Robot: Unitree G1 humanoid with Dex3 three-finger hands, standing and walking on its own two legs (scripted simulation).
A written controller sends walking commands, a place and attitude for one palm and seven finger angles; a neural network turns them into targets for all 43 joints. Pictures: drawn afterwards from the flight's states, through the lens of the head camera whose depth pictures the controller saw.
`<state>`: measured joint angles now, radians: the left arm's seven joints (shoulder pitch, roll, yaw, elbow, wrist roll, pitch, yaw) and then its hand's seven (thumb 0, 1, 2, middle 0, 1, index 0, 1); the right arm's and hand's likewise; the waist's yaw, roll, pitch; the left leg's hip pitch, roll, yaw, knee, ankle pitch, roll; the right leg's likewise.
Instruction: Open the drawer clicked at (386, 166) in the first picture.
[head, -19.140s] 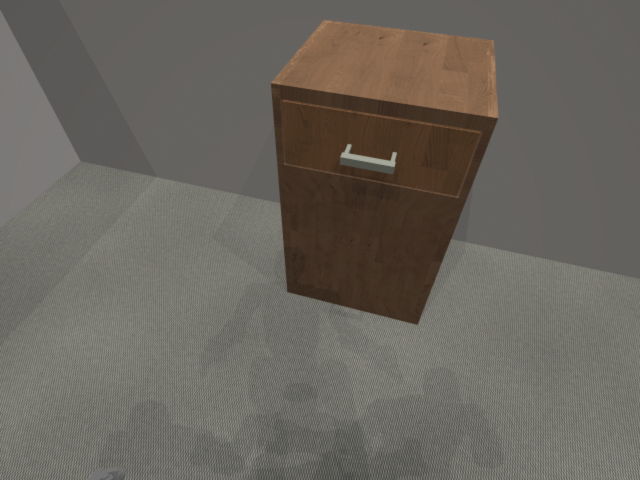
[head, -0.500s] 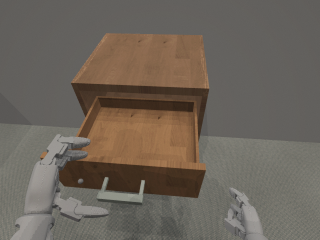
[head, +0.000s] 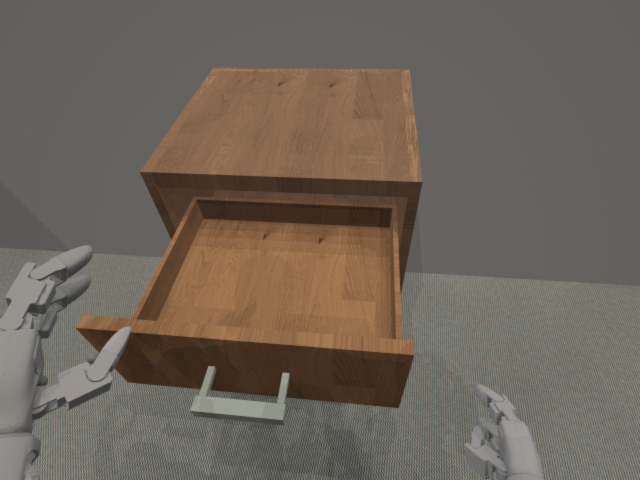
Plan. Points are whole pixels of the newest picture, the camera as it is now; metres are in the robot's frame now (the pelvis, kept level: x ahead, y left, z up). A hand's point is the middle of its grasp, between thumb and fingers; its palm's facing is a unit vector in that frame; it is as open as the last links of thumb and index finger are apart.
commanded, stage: draw the hand back to the body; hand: left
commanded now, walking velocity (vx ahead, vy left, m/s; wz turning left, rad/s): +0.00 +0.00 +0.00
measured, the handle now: (243, 394) +0.24 +0.15 -0.07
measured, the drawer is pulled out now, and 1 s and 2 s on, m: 0.30 0.30 0.30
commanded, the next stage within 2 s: step back with the hand held close in 0.30 s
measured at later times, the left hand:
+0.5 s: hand (80, 355) +0.18 +0.24 +0.17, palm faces +0.38 -0.80 -0.47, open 7.4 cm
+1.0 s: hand (19, 445) +0.10 +0.25 +0.16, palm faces +0.34 -0.80 -0.50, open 7.4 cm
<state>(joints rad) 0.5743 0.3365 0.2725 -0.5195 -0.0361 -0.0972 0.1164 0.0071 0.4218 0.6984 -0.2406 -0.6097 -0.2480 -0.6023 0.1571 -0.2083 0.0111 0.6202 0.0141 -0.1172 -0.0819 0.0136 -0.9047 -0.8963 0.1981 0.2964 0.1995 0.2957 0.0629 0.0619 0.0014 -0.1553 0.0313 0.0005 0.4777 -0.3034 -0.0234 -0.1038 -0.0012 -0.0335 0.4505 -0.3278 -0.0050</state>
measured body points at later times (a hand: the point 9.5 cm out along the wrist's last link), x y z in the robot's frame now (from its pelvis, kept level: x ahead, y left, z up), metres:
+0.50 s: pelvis -0.01 +0.00 +0.00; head +0.00 -0.03 +0.45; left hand +0.15 +0.28 +0.19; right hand +0.19 -0.22 -0.09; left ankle -0.03 +0.13 -0.74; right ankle -0.05 -0.11 -0.74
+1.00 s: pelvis -0.08 +0.01 -0.01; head -0.05 +0.01 +0.44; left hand +0.08 +0.29 +0.19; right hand +0.11 -0.21 -0.09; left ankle -0.03 +0.13 -0.74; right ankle -0.05 -0.11 -0.74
